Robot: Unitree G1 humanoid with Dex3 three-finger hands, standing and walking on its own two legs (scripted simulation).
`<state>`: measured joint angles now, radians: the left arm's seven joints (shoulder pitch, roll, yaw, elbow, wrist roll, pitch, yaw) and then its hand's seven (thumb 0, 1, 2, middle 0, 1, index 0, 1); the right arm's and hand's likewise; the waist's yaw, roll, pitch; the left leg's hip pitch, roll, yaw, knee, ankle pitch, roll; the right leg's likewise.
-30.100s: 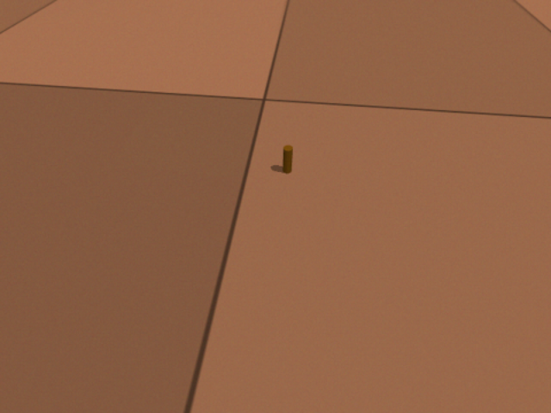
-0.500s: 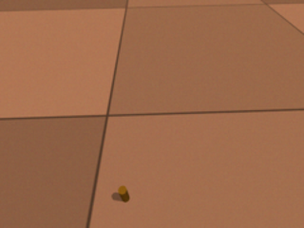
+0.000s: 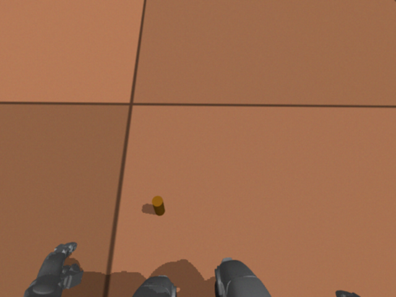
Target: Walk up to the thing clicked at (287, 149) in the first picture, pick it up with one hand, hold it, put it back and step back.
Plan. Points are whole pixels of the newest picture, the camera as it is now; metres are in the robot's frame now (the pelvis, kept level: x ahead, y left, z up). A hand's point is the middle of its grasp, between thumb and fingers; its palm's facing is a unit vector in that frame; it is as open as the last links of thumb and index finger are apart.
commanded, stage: step back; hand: left
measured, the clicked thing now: (158, 206) +0.46 +0.15 -0.68
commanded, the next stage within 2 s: none
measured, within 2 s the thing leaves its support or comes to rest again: neither
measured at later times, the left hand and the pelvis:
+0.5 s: hand out of the picture +0.03 +0.25 -0.13, palm faces -0.08 -0.92 -0.39, open 7.4 cm; pelvis -0.09 +0.00 +0.00, yaw -5 degrees
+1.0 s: hand out of the picture -0.12 +0.28 -0.15, palm faces -0.10 -0.92 -0.38, open 7.4 cm; pelvis -0.24 +0.01 +0.00, yaw -6 degrees
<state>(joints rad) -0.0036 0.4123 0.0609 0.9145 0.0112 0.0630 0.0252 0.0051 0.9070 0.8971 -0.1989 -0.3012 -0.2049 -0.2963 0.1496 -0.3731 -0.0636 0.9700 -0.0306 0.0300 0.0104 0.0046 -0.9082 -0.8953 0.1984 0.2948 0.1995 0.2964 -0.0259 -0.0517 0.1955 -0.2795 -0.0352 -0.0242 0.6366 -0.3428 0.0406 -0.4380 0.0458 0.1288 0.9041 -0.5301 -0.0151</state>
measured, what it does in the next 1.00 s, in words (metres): walks backwards: right foot, then left foot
